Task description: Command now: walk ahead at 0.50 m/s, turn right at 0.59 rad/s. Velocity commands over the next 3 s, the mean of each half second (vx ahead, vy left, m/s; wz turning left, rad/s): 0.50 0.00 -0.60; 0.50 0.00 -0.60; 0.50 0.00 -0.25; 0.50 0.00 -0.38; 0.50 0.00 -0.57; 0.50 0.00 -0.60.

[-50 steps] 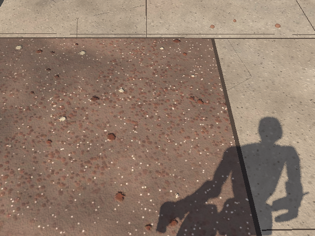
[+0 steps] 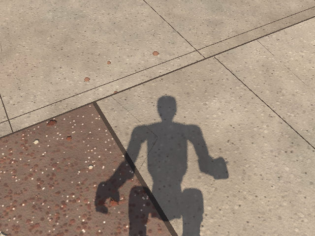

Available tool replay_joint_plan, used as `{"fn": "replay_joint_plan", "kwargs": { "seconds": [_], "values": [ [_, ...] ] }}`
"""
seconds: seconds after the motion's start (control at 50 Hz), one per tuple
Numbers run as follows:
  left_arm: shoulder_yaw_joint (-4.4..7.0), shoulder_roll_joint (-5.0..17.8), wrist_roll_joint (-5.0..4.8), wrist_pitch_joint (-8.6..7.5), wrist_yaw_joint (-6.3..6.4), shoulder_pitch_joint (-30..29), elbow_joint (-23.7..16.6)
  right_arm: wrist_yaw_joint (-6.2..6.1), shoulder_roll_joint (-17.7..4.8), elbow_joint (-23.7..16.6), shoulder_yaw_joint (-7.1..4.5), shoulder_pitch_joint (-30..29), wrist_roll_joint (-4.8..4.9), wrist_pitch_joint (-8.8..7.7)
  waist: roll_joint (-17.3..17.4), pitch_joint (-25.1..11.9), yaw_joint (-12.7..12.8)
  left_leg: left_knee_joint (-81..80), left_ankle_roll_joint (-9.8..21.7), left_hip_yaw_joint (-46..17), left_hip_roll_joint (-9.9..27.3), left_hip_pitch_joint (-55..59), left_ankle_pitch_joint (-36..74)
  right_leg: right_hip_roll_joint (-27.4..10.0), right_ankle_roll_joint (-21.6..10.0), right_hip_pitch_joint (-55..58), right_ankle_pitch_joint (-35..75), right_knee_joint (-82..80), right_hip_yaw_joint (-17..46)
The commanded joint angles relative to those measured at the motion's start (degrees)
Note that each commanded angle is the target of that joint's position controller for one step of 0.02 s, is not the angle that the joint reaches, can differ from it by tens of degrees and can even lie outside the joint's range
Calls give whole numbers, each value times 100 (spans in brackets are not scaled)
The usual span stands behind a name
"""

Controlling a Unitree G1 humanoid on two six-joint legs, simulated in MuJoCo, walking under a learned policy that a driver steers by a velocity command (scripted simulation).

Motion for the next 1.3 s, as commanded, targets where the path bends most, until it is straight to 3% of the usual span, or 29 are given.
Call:
{"fn": "replay_joint_plan", "kwargs": {
  "seconds": [0.02, 0.12, 0.22, 0.3, 0.34, 0.36, 0.38, 0.4, 0.42, 0.44, 0.46, 0.48, 0.5, 0.52, 0.6, 0.7, 0.8, 0.86, 0.88, 0.9, 0.92, 0.94, 0.96, 0.98, 1.02, 1.1, 1.18, 1.24, 1.3],
  "values": [
    [186, 578, 3, -34, -36, -275, -625, -37, -566, -118, -139, 395, -50, 27, 835, -73, -245, -1648, 843, -1827, 1677, 1489, -300, -811, 29, -1753, 534, 191, 144],
    [116, 285, 27, 63, -74, -570, -879, -44, -852, 51, -259, 497, 2, -48, 626, -18, -200, -2032, 1040, -722, 1707, 1468, 927, -957, 169, -1961, 1340, -694, 17],
    [31, 147, 30, -16, -254, -1364, -1088, -96, -1039, 152, -302, 675, 46, 61, 538, 163, -488, -2018, 793, 304, 1512, 1708, 1311, -818, 113, -1634, 2624, -2297, -440],
    [28, 195, 10, -5, -376, -1866, -1360, -98, -1254, 277, -366, 967, 158, 191, 568, 372, -596, -1805, 669, 580, 1747, 2317, 1696, -673, -84, -1574, 2215, -2955, -738],
    [113, 366, 40, 15, -404, -1720, -1415, -119, -1421, 273, -416, 931, 220, 265, 710, 206, -386, -1211, 562, 790, 1790, 2577, 3328, -381, -303, -1102, 1602, -3103, -1012],
    [198, 518, 51, 35, -396, -1374, -1364, -139, -1510, 260, -442, 911, 247, 308, 808, -49, -148, -598, 501, 902, 1760, 2619, 4325, -148, -439, -563, 1320, -3141, -1181],
    [343, 747, 38, 48, -369, -555, -1156, -160, -1504, 239, -431, 827, 271, 353, 740, -465, 341, 466, 370, 1084, 1606, 2376, 4776, 123, -632, 538, 1553, -3494, -1302],
    [546, 1141, 27, 93, -273, 480, -873, -188, -1311, 191, -350, 884, 193, 340, 454, -994, 812, 1989, 129, 1146, 1398, 1257, 3856, 46, -883, 2298, 1801, -3622, -848],
    [654, 1853, -32, 87, -185, 561, -836, -128, -498, -142, -87, 1292, -101, 235, -1191, -1346, 284, 4140, -233, 996, 482, -1388, -1337, -1496, -1747, 4264, 1439, -3825, 2041],
    [540, 1673, 6, -21, -222, 688, -1066, -54, -670, -303, -37, 984, 62, -6, -1029, -2416, 471, 5178, -250, -471, -33, -2284, -2560, -2174, -2389, 4831, 444, -4852, 4337],
    [411, 1248, 62, -102, -253, 569, -988, 9, -1067, -459, -142, 379, 301, -134, -534, -1739, 645, 5203, -137, -721, 280, -2846, -2017, -2011, -2037, 4493, 659, -5029, 3594],
    [346, 1056, 44, -146, -249, 311, -964, 9, -1003, -496, -96, 255, 285, -198, -283, -1151, 453, 4744, -42, -670, 508, -2769, -1542, -1775, -1829, 3692, 1002, -5014, 2862],
    [278, 878, 53, -155, -239, -137, -1025, -33, -995, -426, -106, 261, 129, -206, 81, -761, 170, 4228, -66, -672, 702, -2380, -1223, -1549, -1651, 2802, 1534, -5040, 2324],
    [215, 726, 111, -160, -220, -457, -1120, -46, -1079, -388, -159, 355, 40, -151, 16, -581, -63, 3873, -101, -705, 826, -1919, -1034, -1387, -1587, 2132, 2108, -5150, 1949],
    [232, 847, 116, -190, -101, -550, -1096, -44, -838, -446, -118, 323, -50, 74, 39, -292, -270, 2891, -390, -522, 759, -1434, -532, -1115, -1613, 1010, 2944, -5445, 1321],
    [272, 962, 48, -123, 14, -142, -894, 30, -549, -707, 23, -740, -5, 60, -152, -36, 154, 791, -504, -418, 325, -893, 1336, -666, -1191, 589, 2196, -5332, 863],
    [266, 901, 2, -56, 24, 205, -711, 114, -851, -866, -98, -959, 98, -27, -374, -56, 194, 45, -302, -631, 148, -566, 940, -944, -1007, 1229, 1673, -4668, 1631],
    [185, 634, 39, -19, 19, 68, -769, 67, -1076, -677, -266, 42, 50, -102, -516, -478, -351, -281, 79, -565, 243, 921, 571, -606, -667, 1132, 2037, -3627, 1634],
    [54, 289, 118, -41, 5, 74, -884, 18, -1396, -623, -357, 899, -53, -123, 79, -1246, -699, -190, 459, -1479, 1214, 2350, 381, -250, -421, 463, 1389, -2039, 1153],
    [-38, 17, -56, -97, 8, 871, -1043, 39, -1856, -402, -473, 1429, -116, -43, 2094, -1965, -363, -816, 1429, -4249, 2501, 4103, -969, 463, -25, -1555, -941, -124, 399],
    [56, 626, -108, -104, 29, 815, -900, 67, -1332, -474, -371, 1368, 40, -14, 1623, -1649, -496, -1129, 1391, -4855, 2584, 3986, -2308, 5, 73, -2303, -830, 684, 540],
    [148, 937, -66, -68, 24, 164, -947, 29, -976, -531, -272, 1140, 57, 30, 1050, -938, -659, -1195, 1127, -3900, 2327, 3339, -2242, -197, 117, -2483, -288, 887, 436],
    [155, 911, 5, -35, 32, -177, -1012, 11, -874, -561, -220, 864, -3, 74, 666, -544, -576, -1242, 968, -3116, 2080, 2644, -1503, -383, 141, -2300, 115, 791, 254],
    [168, 839, 59, -33, 13, -382, -1085, -2, -757, -519, -181, 684, -32, 103, 642, -229, -469, -1356, 927, -2558, 1854, 2095, -864, -529, 145, -2166, 380, 513, 243],
    [145, 592, -5, 10, -44, -312, -1090, -18, -636, -444, -139, 606, -51, 68, 877, -78, -276, -1638, 876, -1823, 1572, 1515, -257, -716, 120, -1717, 599, 143, 158],
    [13, 229, 65, 22, -65, -591, -1148, 14, -883, -172, -217, 802, 17, -10, 656, 14, -232, -1970, 1148, -1193, 1645, 1446, 664, -730, 174, -1794, 974, -873, 86],
    [-85, 138, 90, -102, -199, -1231, -1203, 5, -1064, -6, -239, 853, 115, 67, 580, 106, -389, -2036, 1008, -451, 1430, 1491, 1118, -716, 159, -1435, 2110, -2360, -288],
    [-115, 142, 47, -159, -284, -1764, -1326, 5, -1214, 176, -259, 1208, 191, 142, 618, 212, -584, -1983, 925, -305, 1492, 1653, 1097, -592, 112, -1107, 2299, -3054, -549],
    [-63, 310, 39, -176, -323, -1922, -1431, -4, -1348, 333, -288, 1366, 261, 245, 748, 260, -491, -1706, 820, -324, 1727, 2104, 1633, -452, -104, -878, 1824, -3512, -648]
  ]
}}
Next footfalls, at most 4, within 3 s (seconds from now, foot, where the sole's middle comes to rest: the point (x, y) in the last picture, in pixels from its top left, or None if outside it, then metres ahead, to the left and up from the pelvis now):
0.40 right None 0.35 -0.18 -0.77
0.88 left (186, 191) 0.68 -0.10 -0.77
1.36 right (269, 186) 0.72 -0.47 -0.77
1.86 left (259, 124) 1.08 -0.50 -0.77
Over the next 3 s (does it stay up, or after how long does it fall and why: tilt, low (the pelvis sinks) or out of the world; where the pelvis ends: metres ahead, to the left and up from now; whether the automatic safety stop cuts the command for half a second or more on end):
stays up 1.15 -1.02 0.00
